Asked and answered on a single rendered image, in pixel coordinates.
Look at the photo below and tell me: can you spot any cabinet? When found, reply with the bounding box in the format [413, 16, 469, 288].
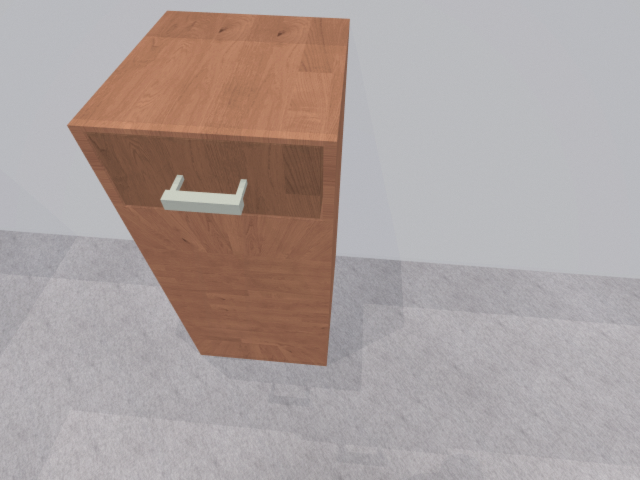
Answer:
[67, 11, 350, 366]

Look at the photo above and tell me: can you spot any handle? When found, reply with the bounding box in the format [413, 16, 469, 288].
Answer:
[160, 175, 247, 215]

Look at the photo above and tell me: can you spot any drawer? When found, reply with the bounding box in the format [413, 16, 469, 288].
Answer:
[87, 132, 324, 219]

